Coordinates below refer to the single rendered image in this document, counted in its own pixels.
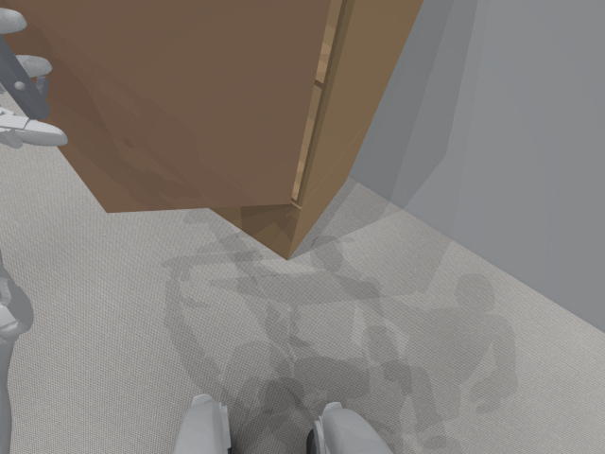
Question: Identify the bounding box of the robot left thigh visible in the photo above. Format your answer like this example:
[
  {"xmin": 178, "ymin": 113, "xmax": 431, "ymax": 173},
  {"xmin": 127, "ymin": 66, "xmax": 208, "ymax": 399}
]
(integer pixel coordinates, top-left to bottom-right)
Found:
[{"xmin": 173, "ymin": 402, "xmax": 232, "ymax": 454}]

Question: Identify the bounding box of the handle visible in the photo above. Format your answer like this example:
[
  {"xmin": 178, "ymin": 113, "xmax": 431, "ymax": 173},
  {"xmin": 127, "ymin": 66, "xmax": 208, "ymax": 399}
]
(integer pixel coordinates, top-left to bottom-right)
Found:
[{"xmin": 0, "ymin": 34, "xmax": 50, "ymax": 120}]

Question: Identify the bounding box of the left robot upper arm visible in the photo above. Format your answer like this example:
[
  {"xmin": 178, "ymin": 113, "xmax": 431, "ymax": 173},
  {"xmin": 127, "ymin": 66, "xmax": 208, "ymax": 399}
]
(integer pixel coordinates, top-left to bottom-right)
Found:
[{"xmin": 0, "ymin": 264, "xmax": 34, "ymax": 454}]

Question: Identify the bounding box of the robot thigh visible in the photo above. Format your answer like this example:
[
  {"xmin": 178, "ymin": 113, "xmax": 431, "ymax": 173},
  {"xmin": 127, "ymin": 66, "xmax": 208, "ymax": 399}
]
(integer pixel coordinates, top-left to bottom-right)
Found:
[
  {"xmin": 173, "ymin": 402, "xmax": 232, "ymax": 454},
  {"xmin": 313, "ymin": 409, "xmax": 393, "ymax": 454}
]

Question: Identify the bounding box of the robot right thigh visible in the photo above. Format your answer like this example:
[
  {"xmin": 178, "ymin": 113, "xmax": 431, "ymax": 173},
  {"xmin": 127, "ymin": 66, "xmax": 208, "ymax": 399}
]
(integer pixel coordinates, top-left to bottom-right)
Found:
[{"xmin": 313, "ymin": 409, "xmax": 393, "ymax": 454}]

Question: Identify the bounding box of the cupboard door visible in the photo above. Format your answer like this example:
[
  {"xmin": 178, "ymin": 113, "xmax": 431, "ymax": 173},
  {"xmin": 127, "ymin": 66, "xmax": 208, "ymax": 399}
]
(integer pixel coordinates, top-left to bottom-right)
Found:
[{"xmin": 0, "ymin": 0, "xmax": 331, "ymax": 213}]

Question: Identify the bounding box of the robot left hand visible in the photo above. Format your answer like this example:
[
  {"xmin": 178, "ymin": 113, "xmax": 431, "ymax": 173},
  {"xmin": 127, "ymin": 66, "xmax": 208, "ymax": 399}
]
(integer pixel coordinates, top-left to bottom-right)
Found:
[{"xmin": 0, "ymin": 8, "xmax": 68, "ymax": 149}]

